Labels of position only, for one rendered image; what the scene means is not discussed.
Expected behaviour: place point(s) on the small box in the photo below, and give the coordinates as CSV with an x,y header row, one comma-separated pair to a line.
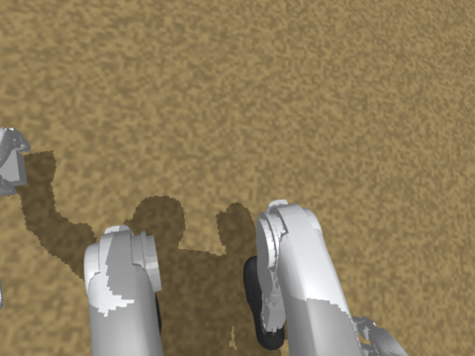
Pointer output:
x,y
13,170

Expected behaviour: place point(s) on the left robot hand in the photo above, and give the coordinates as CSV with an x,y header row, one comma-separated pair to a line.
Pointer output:
x,y
10,139

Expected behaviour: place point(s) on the right robot hand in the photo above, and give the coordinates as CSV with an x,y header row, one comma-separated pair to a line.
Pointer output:
x,y
382,342

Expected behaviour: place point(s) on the right robot foot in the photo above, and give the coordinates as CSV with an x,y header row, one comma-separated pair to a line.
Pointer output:
x,y
268,340

